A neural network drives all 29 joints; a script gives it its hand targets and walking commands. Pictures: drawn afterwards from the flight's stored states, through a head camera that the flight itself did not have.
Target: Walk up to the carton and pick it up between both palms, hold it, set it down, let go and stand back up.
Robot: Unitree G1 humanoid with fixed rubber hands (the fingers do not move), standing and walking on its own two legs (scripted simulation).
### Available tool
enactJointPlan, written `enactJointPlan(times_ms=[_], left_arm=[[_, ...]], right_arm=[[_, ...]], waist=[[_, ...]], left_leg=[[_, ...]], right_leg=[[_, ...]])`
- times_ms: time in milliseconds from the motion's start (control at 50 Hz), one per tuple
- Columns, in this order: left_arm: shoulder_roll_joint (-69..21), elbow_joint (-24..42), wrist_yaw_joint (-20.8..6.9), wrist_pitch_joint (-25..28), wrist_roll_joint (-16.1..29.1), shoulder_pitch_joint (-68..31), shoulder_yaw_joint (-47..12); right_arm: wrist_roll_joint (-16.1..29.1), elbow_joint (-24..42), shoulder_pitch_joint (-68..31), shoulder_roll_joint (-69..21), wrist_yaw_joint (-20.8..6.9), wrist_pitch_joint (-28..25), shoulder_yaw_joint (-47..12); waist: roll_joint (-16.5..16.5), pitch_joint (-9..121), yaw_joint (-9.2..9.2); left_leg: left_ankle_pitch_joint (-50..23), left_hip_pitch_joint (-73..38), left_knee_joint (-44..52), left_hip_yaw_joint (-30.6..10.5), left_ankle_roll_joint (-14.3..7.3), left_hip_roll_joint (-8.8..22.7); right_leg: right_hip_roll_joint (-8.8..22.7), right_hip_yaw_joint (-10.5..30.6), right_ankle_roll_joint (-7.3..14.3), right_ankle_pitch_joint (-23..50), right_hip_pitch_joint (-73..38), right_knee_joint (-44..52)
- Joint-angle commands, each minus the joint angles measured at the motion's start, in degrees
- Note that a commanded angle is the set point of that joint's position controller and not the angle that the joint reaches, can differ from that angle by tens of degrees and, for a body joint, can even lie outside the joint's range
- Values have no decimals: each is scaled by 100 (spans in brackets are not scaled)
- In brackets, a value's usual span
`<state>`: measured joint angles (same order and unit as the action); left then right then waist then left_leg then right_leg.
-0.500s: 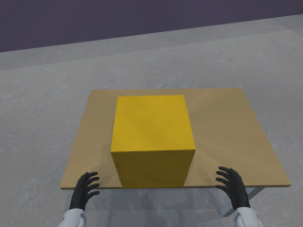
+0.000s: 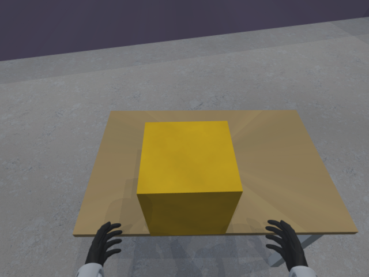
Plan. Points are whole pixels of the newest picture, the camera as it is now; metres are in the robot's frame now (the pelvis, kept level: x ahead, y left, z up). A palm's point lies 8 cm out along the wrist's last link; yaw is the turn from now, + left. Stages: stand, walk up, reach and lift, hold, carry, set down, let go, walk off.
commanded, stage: set down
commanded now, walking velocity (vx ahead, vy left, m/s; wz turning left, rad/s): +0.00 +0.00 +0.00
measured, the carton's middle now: (187, 181) +0.37 +0.00 -0.05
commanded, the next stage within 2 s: let go in 0.32 s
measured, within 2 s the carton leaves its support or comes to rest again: neither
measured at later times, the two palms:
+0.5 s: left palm (95, 267) +0.18 +0.22 -0.08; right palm (295, 264) +0.16 -0.23 -0.07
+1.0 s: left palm (83, 274) +0.17 +0.24 -0.09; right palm out of the picture +0.14 -0.25 -0.09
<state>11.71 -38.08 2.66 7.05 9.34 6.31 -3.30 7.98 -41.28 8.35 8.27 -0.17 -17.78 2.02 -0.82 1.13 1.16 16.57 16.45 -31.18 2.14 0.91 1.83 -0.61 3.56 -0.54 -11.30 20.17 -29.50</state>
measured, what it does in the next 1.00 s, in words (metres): stands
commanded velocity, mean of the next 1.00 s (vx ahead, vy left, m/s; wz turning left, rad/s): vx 0.00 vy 0.00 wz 0.00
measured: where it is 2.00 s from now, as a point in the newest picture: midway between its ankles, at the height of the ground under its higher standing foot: outside the picture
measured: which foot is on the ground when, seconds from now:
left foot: down 0.00-1.00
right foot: down 0.00-1.00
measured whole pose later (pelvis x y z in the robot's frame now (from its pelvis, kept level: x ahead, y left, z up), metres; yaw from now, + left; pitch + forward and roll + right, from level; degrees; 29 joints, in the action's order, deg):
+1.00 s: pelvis +0.00 +0.00 +0.00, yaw +0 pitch +1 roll +0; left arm 14.4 -40.4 0.5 -2.2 0.7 6.8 0.9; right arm 0.4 -45.2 8.6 13.7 -0.3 -4.8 -0.6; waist -1.2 0.6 1.2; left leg 16.6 15.7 -30.8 2.1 0.7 1.8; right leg -0.6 3.6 -0.6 -11.4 19.5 -29.5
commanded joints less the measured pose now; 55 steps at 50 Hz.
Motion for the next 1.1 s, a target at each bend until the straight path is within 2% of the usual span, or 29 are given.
enactJointPlan(times_ms=[0, 60, 100, 120, 140, 160, 180, 200, 240, 260, 280, 300, 320, 360, 380, 420, 480, 540, 560, 680, 700, 740, 860, 880, 920, 940, 1000, 1040, 1080], left_arm=[[517, 1029, 30, 215, -404, -46, 183], [513, 1011, 89, -22, -489, -165, 166], [479, 1148, 95, 53, -540, -12, 303], [524, 824, 18, -91, -524, -20, 267], [566, 1082, 34, -45, -412, -122, 205], [498, 745, 3, -222, -518, -187, 220], [556, 1054, 49, -179, -485, -248, 223], [530, 990, 52, -243, -599, -170, 280], [446, 1157, 105, -263, -586, -160, 278], [560, 956, 22, -384, -552, -238, 279], [568, 1294, 108, -309, -584, -216, 314], [554, 909, 60, -468, -614, -286, 316], [627, 1444, 149, -365, -532, -363, 316], [569, 702, 21, -679, -633, -233, 294], [606, 1142, 75, -549, -575, -285, 319], [611, 1250, 88, -588, -644, -400, 355], [660, 1159, 56, -763, -638, -350, 370], [644, 1452, 95, -730, -664, -324, 376], [607, 1153, 48, -836, -701, -308, 437], [621, 1168, -18, -1020, -712, -382, 430], [725, 1542, 36, -999, -700, -429, 486], [699, 1323, -2, -1092, -725, -237, 523], [682, 1467, -56, -1243, -954, -102, 603], [1502, 488, -92, -825, -1345, 361, 886], [1505, 346, -157, -572, -1371, 6, 807], [1552, 222, -207, -554, -1314, -7, 840], [1688, 10, -236, -516, -1299, -163, 796], [1687, -127, -281, -466, -1303, -246, 707], [1751, -343, -311, -434, -1284, -170, 660]], right_arm=[[-387, 881, -413, 690, -46, -356, 254], [-432, 811, -670, 870, -132, -178, 275], [-393, 867, -372, 775, -148, -234, 223], [-460, 717, -359, 766, -90, -146, 192], [-460, 1006, -577, 761, -95, -146, 196], [-558, 541, -546, 788, -94, 9, 223], [-522, 786, -722, 829, -124, -57, 216], [-539, 592, -554, 781, -112, -11, 242], [-458, 808, -601, 853, -173, -27, 298], [-629, 685, -611, 747, -115, 66, 257], [-540, 1038, -553, 775, -171, 4, 230], [-652, 640, -632, 801, -138, 131, 221], [-572, 1182, -755, 864, -173, 58, 259], [-748, 474, -577, 729, -122, 296, 181], [-678, 881, -658, 833, -142, 198, 192], [-642, 764, -647, 790, -156, 218, 196], [-735, 741, -600, 845, -151, 308, 219], [-689, 883, -694, 823, -182, 265, 183], [-787, 555, -617, 740, -159, 323, 163], [-853, 692, -658, 799, -100, 385, 222], [-825, 729, -644, 745, -123, 387, 152], [-871, 766, -514, 707, -103, 382, 186], [-865, 650, -297, 796, -94, 462, 167], [-1200, 19, 331, 1973, 105, 893, 315], [-1167, 69, 297, 1814, 180, 1159, 192], [-1238, 66, 121, 1930, 185, 1213, 184], [-1055, -46, 276, 1873, 134, 1278, 102], [-1084, -239, 381, 1856, 100, 1299, 15], [-1088, -301, 233, 2092, 82, 1317, 40]], waist=[[77, 728, -257], [290, 669, -282], [135, 729, -382], [-19, 635, -247], [22, 653, -317], [69, 432, -257], [86, 522, -383], [174, 539, -288], [324, 587, -368], [117, 405, -240], [196, 588, -393], [182, 333, -332], [120, 643, -486], [60, 228, -273], [16, 358, -409], [220, 407, -382], [-5, 486, -402], [278, 517, -400], [86, 441, -370], [-53, 303, -350], [180, 484, -347], [-53, 461, -367], [151, 383, -320], [-6, 1335, -294], [-379, 1221, -125], [-118, 988, -254], [210, 833, -111], [-80, 937, -100], [61, 724, -89]], left_leg=[[-1106, -928, 967, 217, 166, -334], [-971, -851, 1048, 174, 167, -274], [-1281, -874, 993, 241, 180, -323], [-1050, -941, 1005, 247, 124, -319], [-954, -858, 1024, 233, 110, -288], [-653, -814, 1107, 255, 142, -281], [-777, -804, 1130, 305, 109, -280], [-813, -782, 1081, 264, 140, -291], [-940, -824, 1074, 251, 163, -295], [-714, -744, 1063, 311, 90, -315], [-790, -739, 1086, 277, 99, -292], [-671, -776, 1097, 328, 111, -304], [-741, -689, 1112, 243, 84, -255], [-484, -633, 1134, 367, 62, -318], [-625, -656, 1140, 307, 43, -272], [-634, -682, 1110, 281, 72, -286], [-560, -700, 1100, 316, 35, -265], [-774, -733, 1056, 263, 104, -243], [-771, -732, 1051, 304, 90, -271], [-541, -681, 1113, 337, 34, -279], [-635, -680, 1043, 316, 30, -269], [-792, -679, 1053, 358, 19, -295], [-957, -829, 1055, 343, 62, -317], [-1830, -616, 152, -117, -120, 248], [-1028, -407, 359, -246, -276, 319], [-573, -203, 497, -303, -336, 281], [-106, -176, 657, -429, -346, 278], [84, -203, 660, -512, -333, 290], [171, -214, 729, -520, -372, 285]], right_leg=[[-183, -426, 245, 700, -1701, 694], [-153, -453, 310, 528, -1681, 712], [-189, -464, 287, 779, -1729, 679], [-152, -401, 249, 712, -1724, 763], [-142, -436, 278, 535, -1656, 763], [-153, -438, 277, 295, -1689, 803], [-158, -469, 285, 427, -1678, 725], [-145, -478, 283, 409, -1651, 733], [-158, -496, 324, 475, -1640, 742], [-98, -429, 275, 366, -1614, 778], [-122, -483, 280, 362, -1584, 710], [-96, -458, 277, 228, -1441, 753], [-147, -544, 305, 324, -1644, 670], [-46, -392, 255, 198, -1535, 819], [-87, -479, 249, 238, -1583, 751], [-95, -499, 270, 219, -1563, 710], [-80, -480, 258, 223, -1571, 771], [-124, -512, 282, 417, -1543, 680], [-126, -537, 268, 408, -1656, 726], [-104, -530, 215, 198, -1533, 757], [-62, -501, 262, 273, -1509, 722], [-64, -496, 244, 509, -1650, 743], [-101, -490, 219, 609, -1573, 735], [524, 183, 444, 1977, -1198, -280], [550, 238, 261, 1416, -1149, -162], [470, 259, 212, 680, -1071, -13], [533, 398, 306, 53, -759, 197], [630, 498, 335, -172, -849, 362], [557, 443, 281, -373, -650, 409]])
